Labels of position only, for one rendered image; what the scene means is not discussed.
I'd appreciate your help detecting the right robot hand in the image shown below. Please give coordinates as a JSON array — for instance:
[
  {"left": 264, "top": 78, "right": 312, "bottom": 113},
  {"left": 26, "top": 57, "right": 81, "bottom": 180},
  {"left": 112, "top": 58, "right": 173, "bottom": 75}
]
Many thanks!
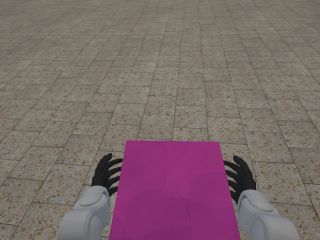
[{"left": 223, "top": 155, "right": 256, "bottom": 205}]

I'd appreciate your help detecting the robot right forearm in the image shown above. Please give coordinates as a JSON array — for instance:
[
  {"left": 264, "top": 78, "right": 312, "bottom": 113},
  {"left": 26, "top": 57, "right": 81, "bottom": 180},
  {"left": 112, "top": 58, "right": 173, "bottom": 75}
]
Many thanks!
[{"left": 237, "top": 189, "right": 300, "bottom": 240}]

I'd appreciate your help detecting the robot left forearm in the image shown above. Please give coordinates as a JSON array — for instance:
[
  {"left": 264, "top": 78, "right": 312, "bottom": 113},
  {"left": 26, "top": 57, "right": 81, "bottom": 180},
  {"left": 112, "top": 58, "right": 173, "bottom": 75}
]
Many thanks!
[{"left": 57, "top": 185, "right": 111, "bottom": 240}]

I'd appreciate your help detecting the carton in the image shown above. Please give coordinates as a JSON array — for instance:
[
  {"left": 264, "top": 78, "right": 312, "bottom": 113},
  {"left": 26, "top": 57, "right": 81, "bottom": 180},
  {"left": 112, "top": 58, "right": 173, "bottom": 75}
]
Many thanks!
[{"left": 108, "top": 140, "right": 241, "bottom": 240}]

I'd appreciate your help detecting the left robot hand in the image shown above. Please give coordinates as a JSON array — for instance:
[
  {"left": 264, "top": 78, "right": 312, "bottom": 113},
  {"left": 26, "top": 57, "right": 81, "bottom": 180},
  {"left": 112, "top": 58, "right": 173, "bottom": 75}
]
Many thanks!
[{"left": 91, "top": 153, "right": 123, "bottom": 197}]

